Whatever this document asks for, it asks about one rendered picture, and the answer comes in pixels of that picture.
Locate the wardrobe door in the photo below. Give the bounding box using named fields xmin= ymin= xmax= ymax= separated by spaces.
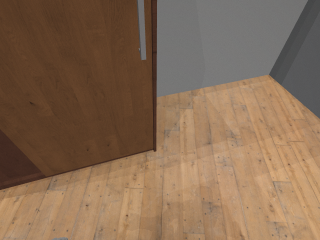
xmin=0 ymin=129 xmax=41 ymax=182
xmin=0 ymin=0 xmax=154 ymax=177

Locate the handle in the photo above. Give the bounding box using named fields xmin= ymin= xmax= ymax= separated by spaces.
xmin=136 ymin=0 xmax=146 ymax=60

